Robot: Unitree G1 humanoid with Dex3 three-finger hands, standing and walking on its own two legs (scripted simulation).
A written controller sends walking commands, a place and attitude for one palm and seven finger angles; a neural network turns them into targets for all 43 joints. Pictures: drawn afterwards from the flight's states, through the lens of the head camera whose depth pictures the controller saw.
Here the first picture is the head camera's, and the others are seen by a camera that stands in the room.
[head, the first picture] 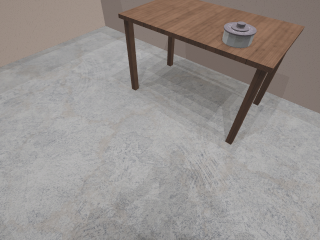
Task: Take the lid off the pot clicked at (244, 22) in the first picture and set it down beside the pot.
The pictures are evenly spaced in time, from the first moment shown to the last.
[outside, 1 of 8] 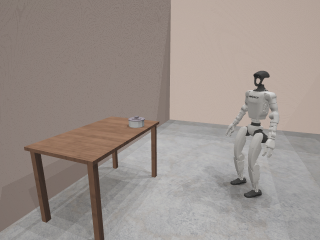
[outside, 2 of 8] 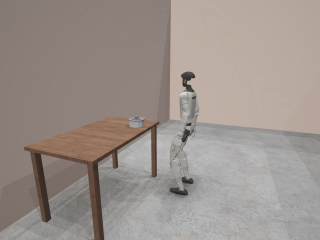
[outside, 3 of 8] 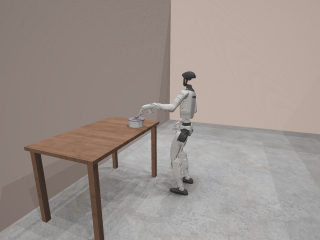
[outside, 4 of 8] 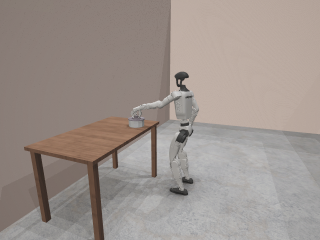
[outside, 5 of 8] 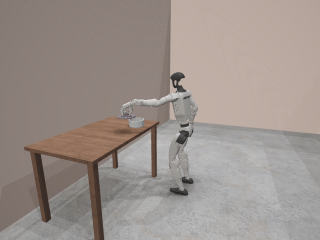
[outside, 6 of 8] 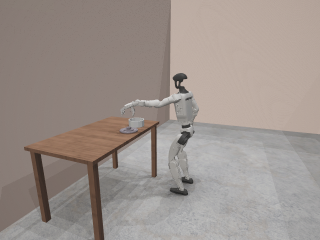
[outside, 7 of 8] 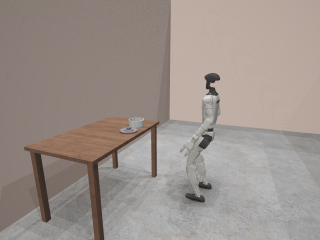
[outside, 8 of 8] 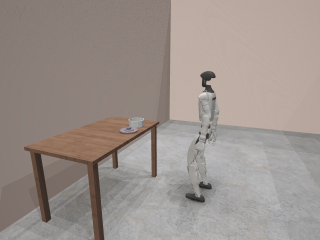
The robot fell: no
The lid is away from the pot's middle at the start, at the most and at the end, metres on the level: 0.00 0.24 0.21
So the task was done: yes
